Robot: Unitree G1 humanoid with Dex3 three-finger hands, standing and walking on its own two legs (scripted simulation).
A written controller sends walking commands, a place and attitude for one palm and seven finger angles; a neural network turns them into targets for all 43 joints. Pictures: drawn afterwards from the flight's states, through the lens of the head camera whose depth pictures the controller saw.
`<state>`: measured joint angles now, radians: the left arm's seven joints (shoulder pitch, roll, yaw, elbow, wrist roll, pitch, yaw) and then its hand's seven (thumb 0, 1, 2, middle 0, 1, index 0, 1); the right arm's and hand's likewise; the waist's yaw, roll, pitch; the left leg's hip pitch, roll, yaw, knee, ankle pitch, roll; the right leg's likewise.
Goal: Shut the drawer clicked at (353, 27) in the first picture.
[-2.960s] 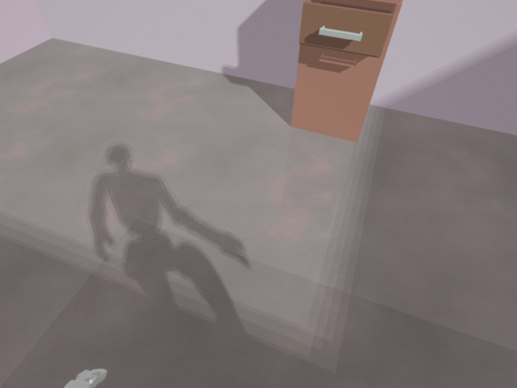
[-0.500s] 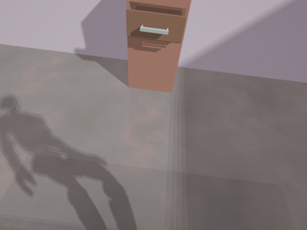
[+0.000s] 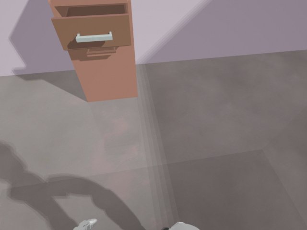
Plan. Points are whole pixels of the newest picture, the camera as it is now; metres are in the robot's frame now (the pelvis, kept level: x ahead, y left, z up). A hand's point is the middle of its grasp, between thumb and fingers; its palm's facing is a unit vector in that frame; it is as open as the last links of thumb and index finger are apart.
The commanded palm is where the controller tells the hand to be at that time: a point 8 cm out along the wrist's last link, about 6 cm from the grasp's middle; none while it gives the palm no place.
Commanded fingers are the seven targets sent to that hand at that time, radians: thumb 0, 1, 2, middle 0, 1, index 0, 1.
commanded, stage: walk to a spot facing it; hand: left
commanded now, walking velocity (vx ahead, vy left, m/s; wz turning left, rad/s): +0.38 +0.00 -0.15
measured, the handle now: (94, 36) +1.03 +0.33 -0.06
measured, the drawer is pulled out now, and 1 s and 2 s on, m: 0.14 0.14 0.14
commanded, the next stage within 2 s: turn to face it in 0.54 s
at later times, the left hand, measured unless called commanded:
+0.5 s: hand out of the picture +0.13 +0.19 -0.17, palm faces +0.11 -0.99 -0.12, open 7.4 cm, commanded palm none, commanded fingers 0.00 0.90 0.90 -0.20 -0.30 -0.20 -0.30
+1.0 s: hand (102, 142) +0.43 +0.19 -0.14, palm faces -0.02 -0.98 -0.21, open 7.4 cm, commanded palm none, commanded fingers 0.00 0.90 0.90 -0.20 -0.30 -0.20 -0.30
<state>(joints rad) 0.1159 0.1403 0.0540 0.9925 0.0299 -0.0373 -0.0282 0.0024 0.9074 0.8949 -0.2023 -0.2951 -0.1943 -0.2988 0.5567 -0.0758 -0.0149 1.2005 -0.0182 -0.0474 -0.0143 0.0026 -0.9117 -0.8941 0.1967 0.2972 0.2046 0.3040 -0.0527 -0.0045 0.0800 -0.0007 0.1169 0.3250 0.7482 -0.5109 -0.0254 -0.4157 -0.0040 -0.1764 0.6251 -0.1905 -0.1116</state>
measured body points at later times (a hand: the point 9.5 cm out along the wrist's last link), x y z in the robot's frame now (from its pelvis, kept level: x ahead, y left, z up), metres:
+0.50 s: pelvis +0.22 +0.04 +0.01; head +0.24 +0.06 +0.45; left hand +0.12 +0.24 -0.16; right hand +0.34 -0.20 -0.12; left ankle +0.32 +0.13 -0.72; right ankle +0.08 -0.07 -0.71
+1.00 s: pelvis +0.33 +0.03 +0.02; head +0.34 +0.01 +0.47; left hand +0.43 +0.25 -0.12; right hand +0.27 -0.17 -0.15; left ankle +0.32 +0.13 -0.71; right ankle +0.36 -0.08 -0.72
